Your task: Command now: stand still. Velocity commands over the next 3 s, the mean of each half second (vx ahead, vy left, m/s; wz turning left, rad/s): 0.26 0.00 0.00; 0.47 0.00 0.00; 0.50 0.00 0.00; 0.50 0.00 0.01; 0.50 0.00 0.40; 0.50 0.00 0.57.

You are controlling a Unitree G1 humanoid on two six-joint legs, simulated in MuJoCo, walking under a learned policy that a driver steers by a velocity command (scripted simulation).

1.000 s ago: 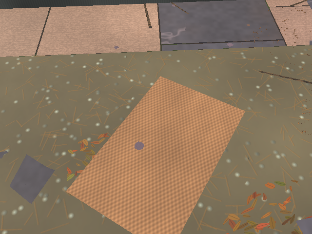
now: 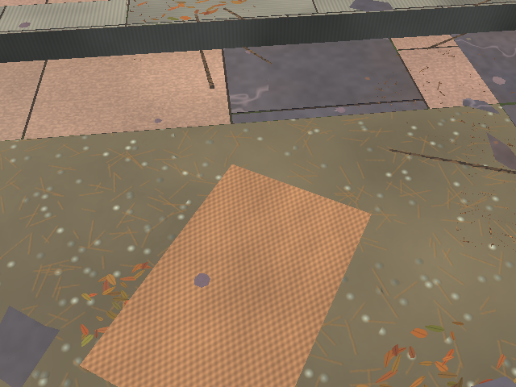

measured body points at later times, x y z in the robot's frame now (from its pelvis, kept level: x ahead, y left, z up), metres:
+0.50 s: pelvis +0.11 +0.03 +0.00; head +0.12 +0.04 +0.45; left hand +0.22 +0.29 -0.13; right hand +0.06 -0.23 -0.13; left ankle +0.00 +0.12 -0.74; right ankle +0.11 -0.10 -0.65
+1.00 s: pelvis +0.37 -0.01 +0.01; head +0.38 -0.01 +0.46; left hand +0.39 +0.25 -0.13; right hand +0.51 -0.28 -0.11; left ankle +0.46 +0.16 -0.66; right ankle +0.38 -0.10 -0.74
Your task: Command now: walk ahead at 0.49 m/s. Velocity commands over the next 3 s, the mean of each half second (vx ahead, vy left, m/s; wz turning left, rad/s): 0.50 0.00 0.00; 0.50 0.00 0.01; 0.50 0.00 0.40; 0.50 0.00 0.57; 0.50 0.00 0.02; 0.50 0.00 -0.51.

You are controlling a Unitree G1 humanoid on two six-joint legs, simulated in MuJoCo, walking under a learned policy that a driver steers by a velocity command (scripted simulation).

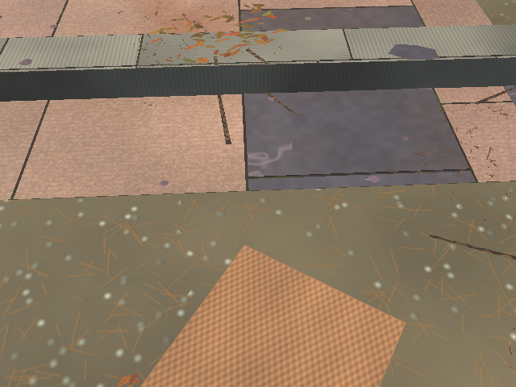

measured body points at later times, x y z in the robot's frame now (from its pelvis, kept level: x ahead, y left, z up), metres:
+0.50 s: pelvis +0.28 +0.09 +0.00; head +0.30 +0.10 +0.45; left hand +0.39 +0.36 -0.13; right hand +0.32 -0.18 -0.12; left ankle +0.29 +0.17 -0.75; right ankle +0.32 -0.09 -0.67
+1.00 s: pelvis +0.56 +0.02 +0.00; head +0.58 +0.01 +0.45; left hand +0.64 +0.29 -0.13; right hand +0.64 -0.26 -0.14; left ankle +0.54 +0.18 -0.66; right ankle +0.60 -0.06 -0.75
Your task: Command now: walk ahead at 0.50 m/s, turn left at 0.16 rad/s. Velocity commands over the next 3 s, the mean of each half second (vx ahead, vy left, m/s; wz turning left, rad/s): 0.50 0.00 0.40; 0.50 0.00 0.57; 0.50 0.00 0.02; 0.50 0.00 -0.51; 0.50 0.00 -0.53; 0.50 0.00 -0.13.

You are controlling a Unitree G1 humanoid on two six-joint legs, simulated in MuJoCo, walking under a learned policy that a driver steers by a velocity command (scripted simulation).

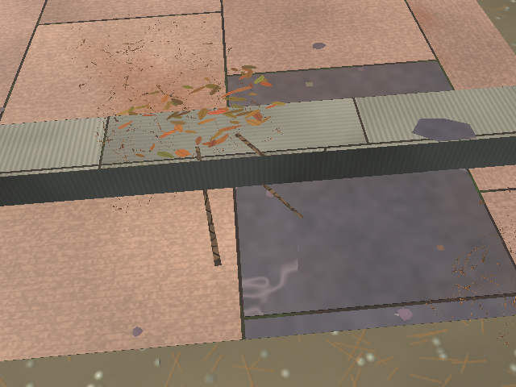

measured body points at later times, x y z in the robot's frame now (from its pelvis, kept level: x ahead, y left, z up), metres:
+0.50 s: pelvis +0.28 +0.08 -0.01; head +0.32 +0.09 +0.44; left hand +0.31 +0.36 -0.14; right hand +0.47 -0.16 -0.12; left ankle +0.33 +0.16 -0.74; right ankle +0.20 -0.09 -0.64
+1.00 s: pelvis +0.56 +0.11 +0.00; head +0.59 +0.11 +0.45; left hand +0.52 +0.41 -0.10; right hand +0.78 -0.09 -0.13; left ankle +0.45 +0.18 -0.66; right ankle +0.64 +0.04 -0.74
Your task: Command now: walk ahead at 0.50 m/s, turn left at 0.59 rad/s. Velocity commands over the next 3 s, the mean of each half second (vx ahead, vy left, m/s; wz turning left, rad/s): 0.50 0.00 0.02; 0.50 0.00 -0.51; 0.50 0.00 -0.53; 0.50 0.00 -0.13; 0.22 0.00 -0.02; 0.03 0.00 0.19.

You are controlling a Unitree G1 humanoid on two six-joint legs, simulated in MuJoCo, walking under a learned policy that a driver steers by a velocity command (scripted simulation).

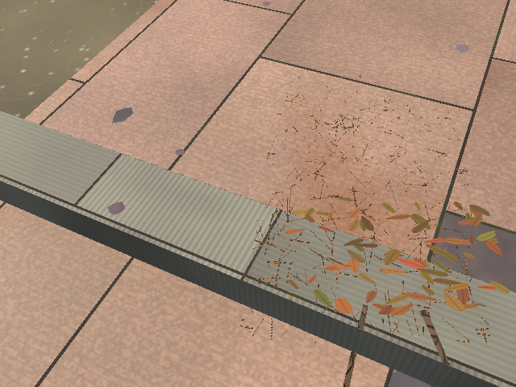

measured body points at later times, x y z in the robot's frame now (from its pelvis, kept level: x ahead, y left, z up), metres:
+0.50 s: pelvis +0.24 +0.05 +0.01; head +0.27 +0.07 +0.45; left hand +0.28 +0.31 -0.14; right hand +0.35 -0.21 -0.10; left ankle +0.25 +0.13 -0.74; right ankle +0.21 -0.10 -0.66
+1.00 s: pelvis +0.48 -0.04 -0.01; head +0.50 -0.06 +0.44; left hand +0.65 +0.18 -0.13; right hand +0.52 -0.32 -0.13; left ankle +0.42 +0.12 -0.54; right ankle +0.44 -0.08 -0.74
